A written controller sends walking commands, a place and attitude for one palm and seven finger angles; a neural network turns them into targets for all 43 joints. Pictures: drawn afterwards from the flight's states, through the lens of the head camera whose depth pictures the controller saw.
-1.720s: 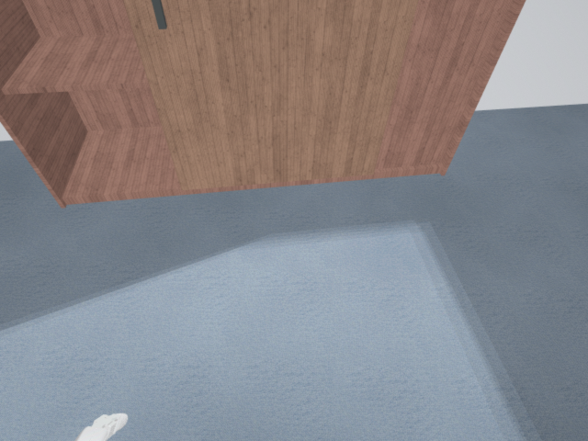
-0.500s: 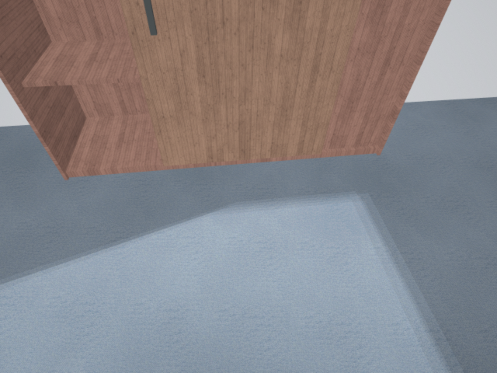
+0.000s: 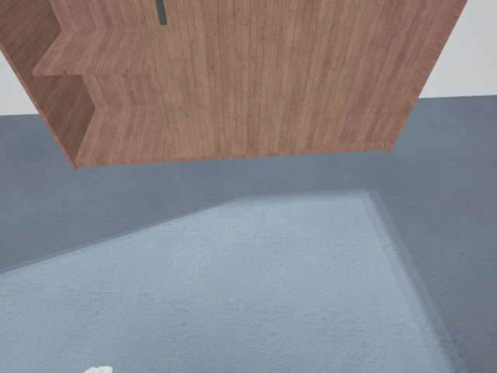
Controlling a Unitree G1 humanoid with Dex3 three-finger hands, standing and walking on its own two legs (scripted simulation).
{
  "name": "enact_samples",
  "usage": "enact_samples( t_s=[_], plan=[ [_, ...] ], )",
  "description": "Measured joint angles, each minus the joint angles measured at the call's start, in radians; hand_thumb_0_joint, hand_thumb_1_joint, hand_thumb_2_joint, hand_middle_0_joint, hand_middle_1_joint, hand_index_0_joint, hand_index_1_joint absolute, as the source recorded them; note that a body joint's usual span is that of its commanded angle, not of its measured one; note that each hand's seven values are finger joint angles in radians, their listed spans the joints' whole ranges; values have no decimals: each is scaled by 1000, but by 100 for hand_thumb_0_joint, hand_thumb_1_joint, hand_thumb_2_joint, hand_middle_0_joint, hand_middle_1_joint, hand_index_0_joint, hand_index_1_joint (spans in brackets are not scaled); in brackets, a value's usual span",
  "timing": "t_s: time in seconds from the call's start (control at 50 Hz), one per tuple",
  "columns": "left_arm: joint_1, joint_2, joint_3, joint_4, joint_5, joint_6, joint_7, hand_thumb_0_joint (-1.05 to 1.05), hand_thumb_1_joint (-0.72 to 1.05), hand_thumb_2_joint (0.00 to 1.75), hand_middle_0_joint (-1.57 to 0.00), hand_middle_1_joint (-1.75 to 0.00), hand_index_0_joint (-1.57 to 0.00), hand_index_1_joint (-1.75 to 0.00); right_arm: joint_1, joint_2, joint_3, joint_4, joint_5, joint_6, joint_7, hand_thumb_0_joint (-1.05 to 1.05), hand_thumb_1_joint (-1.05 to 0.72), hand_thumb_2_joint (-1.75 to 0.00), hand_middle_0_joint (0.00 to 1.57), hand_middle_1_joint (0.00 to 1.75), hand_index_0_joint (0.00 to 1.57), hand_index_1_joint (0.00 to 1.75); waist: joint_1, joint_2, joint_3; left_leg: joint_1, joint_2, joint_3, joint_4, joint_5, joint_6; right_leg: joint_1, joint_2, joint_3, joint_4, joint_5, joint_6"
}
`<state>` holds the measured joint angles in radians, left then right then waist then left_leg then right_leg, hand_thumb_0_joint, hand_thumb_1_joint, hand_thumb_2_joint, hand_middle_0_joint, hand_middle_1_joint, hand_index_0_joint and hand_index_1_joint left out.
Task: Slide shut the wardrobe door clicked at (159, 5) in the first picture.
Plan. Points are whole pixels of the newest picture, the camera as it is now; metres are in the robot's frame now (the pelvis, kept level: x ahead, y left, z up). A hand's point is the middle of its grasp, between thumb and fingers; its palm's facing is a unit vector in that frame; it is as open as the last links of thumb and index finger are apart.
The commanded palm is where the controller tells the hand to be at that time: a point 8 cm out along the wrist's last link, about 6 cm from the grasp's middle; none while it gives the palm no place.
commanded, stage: walk to a spot facing it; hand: right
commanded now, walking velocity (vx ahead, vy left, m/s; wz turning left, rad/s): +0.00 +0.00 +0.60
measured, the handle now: out of the picture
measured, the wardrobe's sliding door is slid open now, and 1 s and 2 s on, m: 0.53 0.53 0.53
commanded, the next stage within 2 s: none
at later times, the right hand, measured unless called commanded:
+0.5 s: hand out of the picture +0.05 -0.18 -0.16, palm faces -0.16 +0.96 -0.22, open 7.4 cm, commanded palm none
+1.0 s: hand (292, 297) +0.31 -0.08 -0.17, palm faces -0.59 +0.79 -0.16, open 7.4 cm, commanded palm none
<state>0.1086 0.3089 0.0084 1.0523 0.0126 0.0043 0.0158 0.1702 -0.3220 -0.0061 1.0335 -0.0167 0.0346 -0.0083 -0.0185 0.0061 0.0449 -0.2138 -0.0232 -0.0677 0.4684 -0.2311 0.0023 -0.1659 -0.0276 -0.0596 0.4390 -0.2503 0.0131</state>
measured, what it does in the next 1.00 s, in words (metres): walks ahead, turning left: right foot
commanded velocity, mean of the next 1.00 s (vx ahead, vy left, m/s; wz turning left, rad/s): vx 0.23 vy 0.00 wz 0.58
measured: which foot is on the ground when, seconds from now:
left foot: down 0.00-0.62, up 0.64-1.00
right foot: down 0.00-0.18, up 0.20-0.60, down 0.62-1.00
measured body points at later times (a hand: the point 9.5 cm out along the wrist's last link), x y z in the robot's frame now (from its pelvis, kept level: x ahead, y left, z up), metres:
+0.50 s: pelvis -0.01 +0.01 +0.00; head +0.02 +0.01 +0.45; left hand +0.03 +0.28 -0.14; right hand +0.06 -0.23 -0.14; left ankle +0.00 +0.10 -0.74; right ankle +0.00 -0.14 -0.69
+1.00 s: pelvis +0.10 +0.01 +0.00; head +0.15 +0.02 +0.44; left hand -0.10 +0.15 -0.14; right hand +0.34 -0.12 -0.16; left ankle +0.13 +0.19 -0.68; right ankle +0.03 -0.14 -0.74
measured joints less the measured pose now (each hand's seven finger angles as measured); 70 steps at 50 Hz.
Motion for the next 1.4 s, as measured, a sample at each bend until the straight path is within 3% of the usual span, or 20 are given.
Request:
enact_samples(
  t_s=[0.08, 0.16, 0.18, 0.24, 0.32, 0.48, 0.58, 0.62, 0.68, 0.74, 0.82, 0.9, 0.96, 1.08, 1.12, 1.16, 1.2, 1.24, 1.3, 1.4],
  plan=[
    [12, -40, 10, -51, 1, 11, 2, 0, 90, 90, -20, -29, -20, -30, 27, 25, -9, -42, -4, 20, 9, 0, -91, -90, 20, 30, 20, 30, -1, 12, 15, -74, -13, -32, 114, -39, 2, -38, -10, -41, 74, -39, 2],
    [27, -66, 20, -80, 4, 19, -2, 0, 90, 90, -21, -29, -21, -30, 55, 60, -22, -82, -6, 28, 21, 0, -91, -90, 20, 30, 20, 30, -13, 7, 43, -123, 5, 37, 244, -125, -8, -62, -38, -88, 176, -97, 13],
    [32, -65, 24, -85, 4, 24, -3, 0, 90, 90, -21, -30, -21, -30, 62, 73, -25, -90, -8, 23, 23, 0, -91, -90, 20, 30, 20, 30, -14, -12, 48, -122, -4, 54, 239, -93, 12, -80, -58, -87, 224, -121, 20],
    [36, -68, 34, -86, -1, 50, -1, 0, 90, 90, -21, -29, -21, -30, 79, 106, -23, -110, -10, 4, 14, 0, -91, -90, 20, 30, 20, 30, -10, -35, 55, -136, -26, 64, 244, -102, 57, -198, -36, 1, 490, -233, 30],
    [33, -72, 40, -87, 2, 52, -6, 1, 91, 90, -20, -29, -20, -30, 100, 136, -21, -116, -4, 4, 9, 0, -91, -90, 20, 30, 20, 30, -17, -34, 56, -107, -46, 33, 124, -28, 62, -283, -14, 50, 644, -158, 42],
    [53, -68, 47, -108, 9, 32, -16, 1, 91, 90, -20, -29, -20, -30, 157, 134, -37, -101, -9, -17, 20, 0, -91, -90, 21, 30, 21, 30, -30, -3, -11, -70, -70, -63, -35, 65, 57, -248, -16, 56, 475, -142, 48],
    [68, -69, 49, -135, 0, 2, -14, 1, 91, 90, -20, -29, -20, -30, 173, 102, -54, -97, -13, -9, 24, 0, -91, -90, 21, 30, 21, 30, -40, 22, -48, -77, -79, -125, -30, 58, 34, -146, 11, 54, 214, -144, 23],
    [83, -67, 43, -153, -2, -22, -9, 1, 91, 90, -20, -29, -20, -30, 178, 89, -64, -98, -10, 0, 26, 1, -91, -90, 20, 30, 21, 30, -30, 19, -63, -115, -97, -133, 59, -30, 25, -77, 9, 50, 70, -104, -2],
    [120, -85, 32, -158, 6, -41, -3, 0, 91, 90, -20, -29, -20, -30, 153, 63, -86, -84, -15, 17, 37, 1, -91, -90, 20, 30, 20, 30, -7, 33, -62, -222, -64, -37, 349, -155, 5, -39, 3, 12, 60, -58, -31],
    [182, -103, 17, -136, 8, -50, 1, 0, 91, 90, -20, -29, -20, -30, 122, 35, -100, -98, -24, 13, 55, 1, -91, -90, 20, 30, 20, 30, -1, 41, -67, -331, -16, 30, 582, -65, -16, 28, -13, -24, -16, -50, -31],
    [256, -124, 6, -93, 5, -65, 10, 0, 90, 90, -20, -29, -20, -30, 84, 24, -105, -120, -27, 9, 60, 1, -91, -90, 20, 30, 20, 30, 3, 44, -56, -426, 41, 50, 715, 38, -33, 104, -27, -83, -83, -54, -27],
    [320, -145, 1, -50, 6, -75, 14, 0, 91, 90, -20, -29, -20, -30, 33, 38, -94, -121, -25, 18, 63, 1, -91, -90, 19, 30, 20, 30, 21, 40, -25, -464, 82, 82, 675, 69, -37, 170, -38, -144, -109, -87, -19],
    [362, -157, -1, -21, 12, -76, 15, 0, 91, 90, -20, -29, -20, -30, -16, 60, -79, -117, -24, 22, 68, 1, -91, -90, 19, 30, 19, 30, 44, 33, 8, -452, 94, 127, 542, 74, -27, 220, -47, -189, -123, -118, -5],
    [432, -165, 7, 40, 15, -62, 8, 0, 91, 90, -20, -29, -20, -30, -122, 105, -48, -130, -18, -9, 69, 1, -91, -90, 19, 30, 20, 30, 90, 10, 70, -318, 30, 221, 217, 9, 53, 280, -96, -264, -22, -233, 43],
    [460, -173, 7, 56, 4, -48, 0, 1, 90, 90, -20, -29, -20, -30, -130, 106, -39, -142, -19, -44, 64, 1, -91, -90, 20, 30, 20, 30, 87, 25, 68, -241, 20, 232, 141, 72, 99, 197, -130, -247, 247, -255, 40],
    [424, -170, 13, 66, -5, -27, -2, 1, 90, 90, -20, -29, -20, -30, -133, 114, -37, -145, -4, -68, 51, 0, -91, -90, 20, 30, 20, 30, 85, 16, 89, -242, 1, 228, 215, 30, 117, 30, -139, -118, 630, -262, 27],
    [368, -165, 22, 54, -2, -18, -3, 1, 91, 90, -20, -29, -20, -30, -112, 118, -35, -133, 4, -70, 39, 0, -91, -90, 20, 30, 20, 30, 91, 12, 93, -198, -18, 218, 201, -11, 114, -120, -133, -32, 837, -192, 22],
    [310, -159, 28, 26, 7, -15, -4, 1, 91, 90, -20, -29, -20, -30, -79, 126, -33, -109, 2, -67, 27, 0, -91, -90, 20, 30, 20, 30, 92, 6, 77, -145, -35, 204, 140, -5, 102, -241, -146, -2, 870, -124, 23],
    [231, -152, 35, -27, 16, -19, -7, 1, 91, 90, -20, -29, -20, -30, -25, 133, -51, -78, 4, -74, 7, -1, -93, -90, 20, 30, 21, 30, 87, -5, 39, -82, -52, 178, 53, 11, 103, -371, -162, 14, 778, -57, 33],
    [136, -149, 40, -78, 22, -25, -24, 0, 91, 90, -20, -29, -20, -30, 53, 111, -56, -42, -5, -85, 8, -2, -95, -90, 20, 30, 20, 30, 52, -23, -22, 10, -65, 144, -38, 2, 92, -444, -161, 10, 583, 40, 46]
  ],
)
